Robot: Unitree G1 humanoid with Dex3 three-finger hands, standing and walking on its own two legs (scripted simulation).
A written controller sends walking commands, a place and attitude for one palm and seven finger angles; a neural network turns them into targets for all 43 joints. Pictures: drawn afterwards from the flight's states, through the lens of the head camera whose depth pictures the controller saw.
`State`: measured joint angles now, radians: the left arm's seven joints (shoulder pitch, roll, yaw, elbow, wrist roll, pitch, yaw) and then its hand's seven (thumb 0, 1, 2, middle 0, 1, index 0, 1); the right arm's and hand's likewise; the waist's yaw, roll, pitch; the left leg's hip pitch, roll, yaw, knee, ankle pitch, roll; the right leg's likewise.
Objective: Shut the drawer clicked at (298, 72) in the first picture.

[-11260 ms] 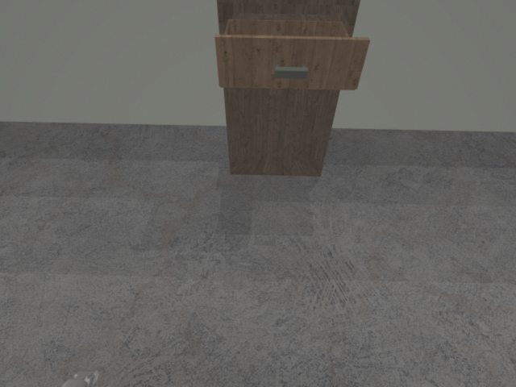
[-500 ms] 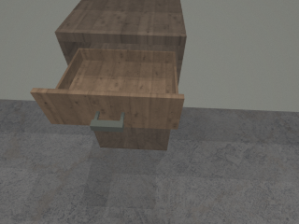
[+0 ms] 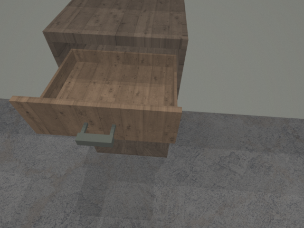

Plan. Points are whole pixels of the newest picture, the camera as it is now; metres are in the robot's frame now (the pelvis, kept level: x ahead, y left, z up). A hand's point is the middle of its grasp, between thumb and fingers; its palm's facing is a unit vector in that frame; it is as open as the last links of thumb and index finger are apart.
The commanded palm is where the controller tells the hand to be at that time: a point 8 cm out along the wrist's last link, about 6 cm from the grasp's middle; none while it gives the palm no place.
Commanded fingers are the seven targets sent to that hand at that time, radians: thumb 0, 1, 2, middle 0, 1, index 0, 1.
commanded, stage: shuffle to correct the standing spot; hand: left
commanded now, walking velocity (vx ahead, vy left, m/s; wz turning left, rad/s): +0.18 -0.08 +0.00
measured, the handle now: (97, 133) +0.36 +0.18 +0.03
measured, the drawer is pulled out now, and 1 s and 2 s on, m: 0.30 0.30 0.30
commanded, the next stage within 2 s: come to a stop and stand still in 0.06 s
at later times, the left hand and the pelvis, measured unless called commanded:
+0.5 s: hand out of the picture +0.15 +0.12 -0.17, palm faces +0.00 -0.96 -0.27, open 7.3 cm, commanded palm none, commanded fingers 0.00 0.90 0.90 -0.20 -0.30 -0.20 -0.30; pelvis +0.08 -0.07 -0.01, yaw +0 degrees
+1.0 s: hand out of the picture +0.04 +0.15 -0.16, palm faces +0.08 -0.98 -0.21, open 7.3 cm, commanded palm none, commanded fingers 0.00 0.90 0.90 -0.20 -0.30 -0.20 -0.30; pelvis +0.03 -0.03 +0.01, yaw +0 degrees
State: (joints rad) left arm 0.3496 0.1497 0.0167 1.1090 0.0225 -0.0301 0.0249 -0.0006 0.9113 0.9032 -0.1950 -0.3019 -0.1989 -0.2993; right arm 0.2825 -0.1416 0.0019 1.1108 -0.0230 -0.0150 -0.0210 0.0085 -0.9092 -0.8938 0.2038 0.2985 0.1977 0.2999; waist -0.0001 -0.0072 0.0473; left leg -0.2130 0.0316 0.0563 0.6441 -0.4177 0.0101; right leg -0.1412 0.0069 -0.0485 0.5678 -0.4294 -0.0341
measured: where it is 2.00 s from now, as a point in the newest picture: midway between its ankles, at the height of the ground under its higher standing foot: outside the picture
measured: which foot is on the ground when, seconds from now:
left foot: down 0.00-0.40, up 0.42-0.78, down 0.80-1.00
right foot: down 0.00-0.08, up 0.10-0.38, down 0.40-0.82, up 0.84-1.00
